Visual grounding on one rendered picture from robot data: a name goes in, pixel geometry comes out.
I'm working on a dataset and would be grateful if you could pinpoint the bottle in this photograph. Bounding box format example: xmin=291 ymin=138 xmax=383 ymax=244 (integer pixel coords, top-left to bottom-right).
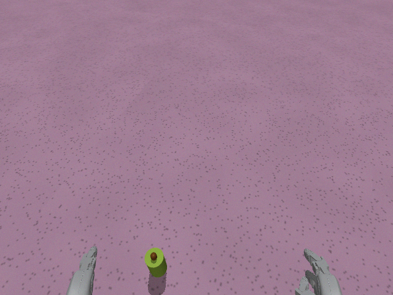
xmin=145 ymin=248 xmax=167 ymax=277

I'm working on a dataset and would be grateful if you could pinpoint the left robot hand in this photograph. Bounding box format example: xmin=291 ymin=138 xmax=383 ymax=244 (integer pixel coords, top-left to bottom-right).
xmin=66 ymin=246 xmax=97 ymax=295

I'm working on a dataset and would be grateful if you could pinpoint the right robot hand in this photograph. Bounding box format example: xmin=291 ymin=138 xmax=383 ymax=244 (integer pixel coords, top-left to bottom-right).
xmin=295 ymin=248 xmax=342 ymax=295

